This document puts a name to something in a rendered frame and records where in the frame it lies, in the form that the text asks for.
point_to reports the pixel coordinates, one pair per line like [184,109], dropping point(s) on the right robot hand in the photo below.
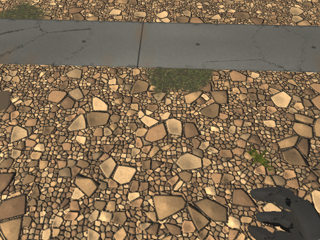
[301,223]

